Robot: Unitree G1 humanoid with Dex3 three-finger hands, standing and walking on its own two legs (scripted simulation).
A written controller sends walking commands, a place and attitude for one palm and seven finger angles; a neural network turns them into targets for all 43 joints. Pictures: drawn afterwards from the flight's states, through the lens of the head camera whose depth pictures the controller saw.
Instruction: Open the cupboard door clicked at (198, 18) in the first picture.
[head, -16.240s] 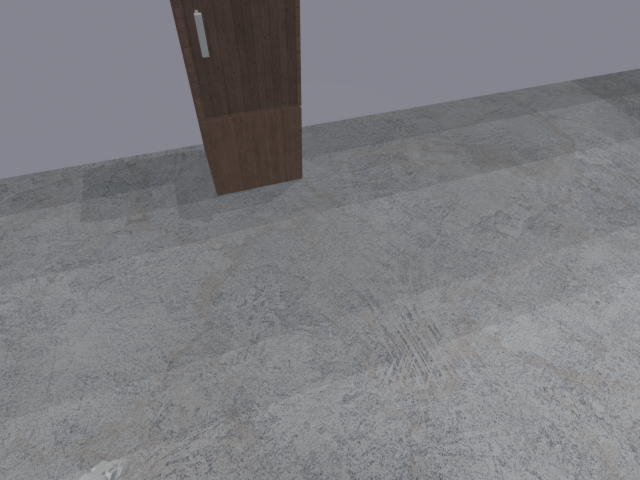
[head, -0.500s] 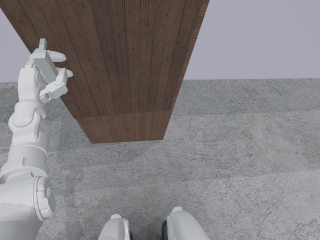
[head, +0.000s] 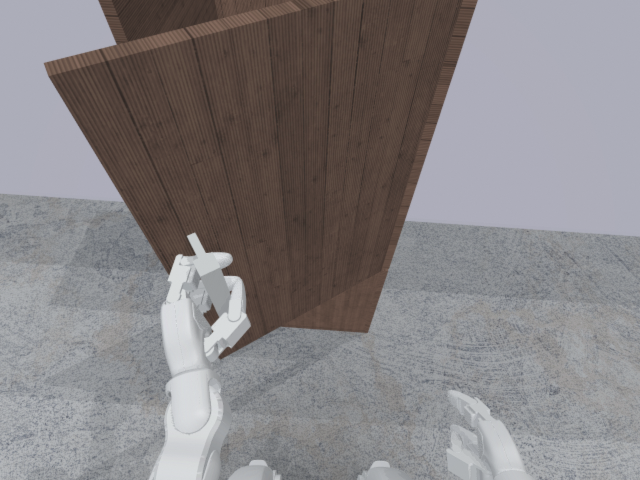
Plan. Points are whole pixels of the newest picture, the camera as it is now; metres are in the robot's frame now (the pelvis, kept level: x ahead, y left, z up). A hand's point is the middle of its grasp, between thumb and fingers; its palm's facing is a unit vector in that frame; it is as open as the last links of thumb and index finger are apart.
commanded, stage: pull the door open along its arc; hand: left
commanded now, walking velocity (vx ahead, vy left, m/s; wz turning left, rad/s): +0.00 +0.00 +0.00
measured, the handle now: (211, 279) +0.35 +0.15 +0.04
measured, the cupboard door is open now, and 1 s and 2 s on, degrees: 35 44 44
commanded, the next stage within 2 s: open thumb and fingers to let go in 0.14 s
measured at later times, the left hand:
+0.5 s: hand (269, 344) +0.27 +0.07 +0.04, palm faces +0.39 -0.92 -0.03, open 7.5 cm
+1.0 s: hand (260, 355) +0.26 +0.08 +0.04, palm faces +0.36 -0.93 +0.01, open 14.9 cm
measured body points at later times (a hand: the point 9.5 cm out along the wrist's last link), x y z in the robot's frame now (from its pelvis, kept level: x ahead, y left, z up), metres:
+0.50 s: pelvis -0.01 -0.05 +0.00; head +0.05 -0.06 +0.44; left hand +0.24 +0.12 +0.04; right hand +0.16 -0.27 -0.12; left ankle -0.02 +0.11 -0.67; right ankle -0.01 -0.10 -0.67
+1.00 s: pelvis -0.03 -0.01 -0.01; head +0.03 -0.02 +0.44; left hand +0.23 +0.13 +0.04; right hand +0.15 -0.22 -0.11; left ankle -0.02 +0.11 -0.67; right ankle -0.01 -0.10 -0.67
